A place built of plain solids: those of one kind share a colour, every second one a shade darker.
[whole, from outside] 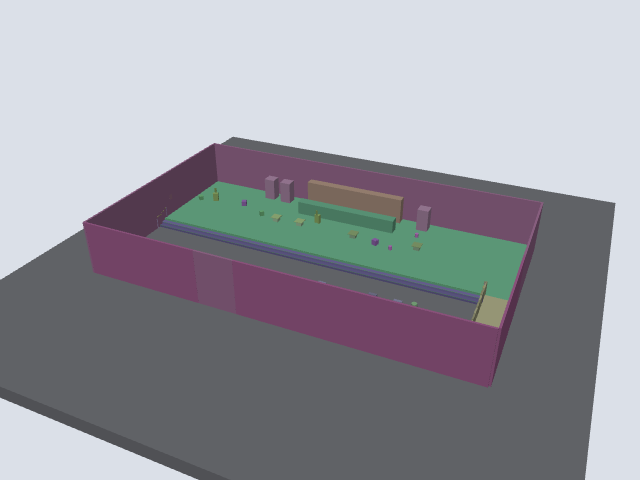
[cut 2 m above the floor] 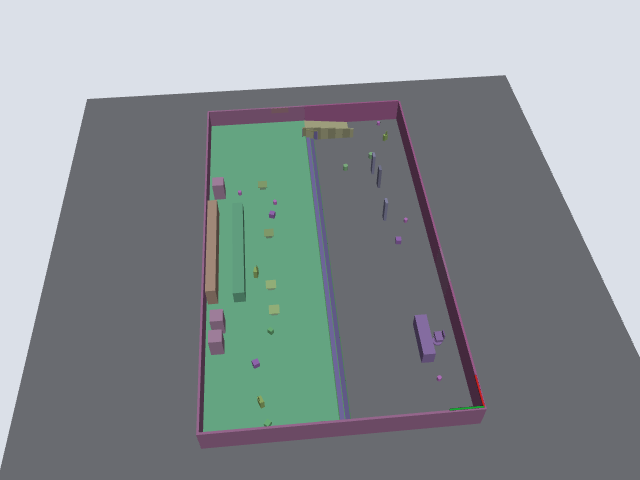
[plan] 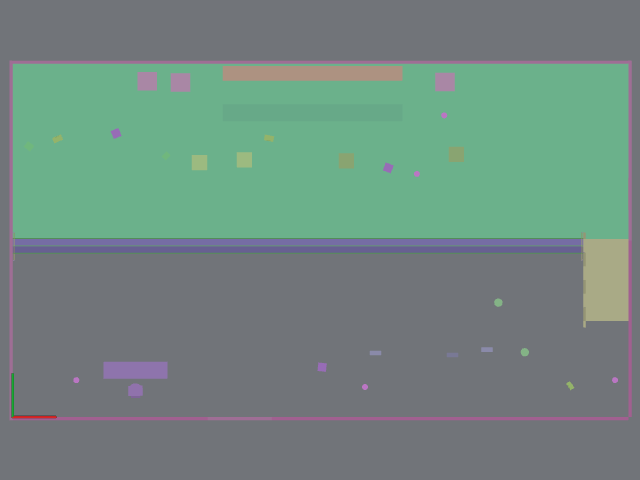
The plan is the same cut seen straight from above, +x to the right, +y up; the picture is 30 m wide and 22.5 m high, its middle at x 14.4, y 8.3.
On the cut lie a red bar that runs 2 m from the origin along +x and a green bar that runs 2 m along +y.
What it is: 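A cinema's foyer; 28.9 x 16.6 m, 4.2 m high; the whole hall steps up by 3 risers of 0.151 m from wall to wall, goings 0.35 m, a ramp 1 in 8.5 at one end; counters 1.08 m high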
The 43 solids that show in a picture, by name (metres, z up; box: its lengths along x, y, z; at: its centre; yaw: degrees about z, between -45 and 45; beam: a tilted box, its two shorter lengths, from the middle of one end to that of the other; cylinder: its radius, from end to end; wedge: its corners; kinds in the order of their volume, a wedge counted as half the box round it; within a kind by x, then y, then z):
{
 "upper_1": {"box": [28.86, 8.21, 0.5], "at": [14.43, 12.46, 0.2]},
 "wall_1": {"box": [0.15, 16.86, 4.25], "at": [-0.07, 8.28, 2.08]},
 "wall_2": {"box": [3.0, 0.15, 4.25], "at": [10.64, -0.07, 2.08]},
 "wall_3": {"box": [29.16, 0.15, 4.25], "at": [14.43, 16.64, 2.08]},
 "wall_4": {"box": [0.15, 8.43, 4.25], "at": [28.93, 12.49, 2.08]},
 "window_wall_1": {"box": [9.14, 0.15, 4.25], "at": [4.57, -0.07, 2.08]},
 "window_wall_2": {"box": [16.72, 0.15, 4.25], "at": [20.5, -0.07, 2.08]},
 "window_wall_3": {"box": [0.15, 8.28, 4.25], "at": [28.93, 4.14, 2.08]},
 "concession_back_1": {"box": [8.43, 0.7, 2.15], "at": [14.05, 16.11, 1.48]},
 "concession_1": {"box": [8.43, 0.8, 1.13], "at": [14.05, 14.26, 0.97]},
 "broad_1": {"box": [26.74, 0.35, 0.2], "at": [13.37, 7.83, 0.05]},
 "broad_2": {"box": [26.74, 0.35, 0.35], "at": [13.37, 8.18, 0.13]},
 "vending_machine_1": {"box": [0.92, 0.87, 1.88], "at": [6.3, 15.74, 1.34]},
 "vending_machine_2": {"box": [0.92, 0.87, 1.88], "at": [7.86, 15.68, 1.34]},
 "vending_machine_3": {"box": [0.92, 0.87, 1.88], "at": [20.26, 15.71, 1.34]},
 "box_office_1": {"box": [3.0, 0.8, 1.13], "at": [5.75, 2.2, 0.52]},
 "side_1": {"box": [0.12, 0.64, 1.05], "at": [26.8, 4.82, 0.47]},
 "side_2": {"box": [0.12, 0.64, 1.12], "at": [26.8, 5.46, 0.51]},
 "side_3": {"box": [0.12, 0.64, 1.2], "at": [26.8, 6.1, 0.55]},
 "side_4": {"box": [0.12, 0.64, 1.27], "at": [26.8, 6.75, 0.59]},
 "side_5": {"box": [0.12, 0.64, 1.35], "at": [26.8, 7.39, 0.62]},
 "side_6": {"box": [0.12, 0.64, 1.42], "at": [26.8, 8.03, 0.66]},
 "side_7": {"wedge": [[26.86, 4.5, -0.05], [26.86, 4.5, 0.0], [26.86, 8.35, -0.05], [26.86, 8.35, 0.45], [28.86, 4.5, -0.05], [28.86, 4.5, 0.0], [28.86, 8.35, -0.05], [28.86, 8.35, 0.45]]},
 "poster_1": {"box": [0.55, 0.22, 2.05], "at": [17.0, 3.0, 0.97]},
 "poster_2": {"box": [0.55, 0.22, 2.22], "at": [20.61, 2.91, 1.06]},
 "poster_3": {"box": [0.55, 0.22, 2.01], "at": [22.23, 3.16, 0.95]},
 "ottoman_1": {"box": [0.4, 0.4, 0.47], "at": [4.85, 13.29, 0.64], "yaw": 22.3},
 "ottoman_2": {"box": [0.4, 0.4, 0.47], "at": [14.5, 2.34, 0.18], "yaw": -5.7},
 "ottoman_3": {"box": [0.4, 0.4, 0.47], "at": [17.6, 11.68, 0.64], "yaw": -21.1},
 "suitcase_1": {"box": [0.45, 0.27, 0.77], "at": [2.1, 13.04, 0.79], "yaw": 23.4},
 "suitcase_2": {"box": [0.45, 0.27, 0.77], "at": [12.01, 13.07, 0.79], "yaw": -11.1},
 "drum_1": {"cylinder": 0.2, "from": [22.76, 5.36, 0.0], "to": [22.76, 5.36, 0.46]},
 "drum_2": {"cylinder": 0.2, "from": [24.0, 3.04, 0.0], "to": [24.0, 3.04, 0.46]},
 "task_chair_1": {"box": [0.68, 0.48, 0.26], "at": [5.75, 1.23, 0.58], "yaw": 1.3},
 "table_top_1": {"box": [0.72, 0.72, 0.04], "at": [8.75, 11.93, 0.83]},
 "table_top_2": {"box": [0.72, 0.72, 0.04], "at": [10.86, 12.06, 0.83]},
 "table_top_3": {"box": [0.72, 0.72, 0.04], "at": [15.64, 12.01, 0.83]},
 "table_top_4": {"box": [0.72, 0.72, 0.04], "at": [20.79, 12.31, 0.83]},
 "box_cardboard_1": {"box": [0.38, 0.33, 0.4], "at": [0.76, 12.69, 0.6], "yaw": -37.4},
 "hung_picture_1": {"box": [0.025, 1.48, 1.04], "at": [28.84, 10.45, 2.0]},
 "broad_nose_1": {"box": [26.74, 0.05, 0.003], "at": [13.37, 7.67, 0.15]},
 "broad_nose_2": {"box": [26.74, 0.05, 0.003], "at": [13.37, 8.03, 0.3]},
 "broad_nose_3": {"box": [26.74, 0.05, 0.003], "at": [13.37, 8.38, 0.45]}
}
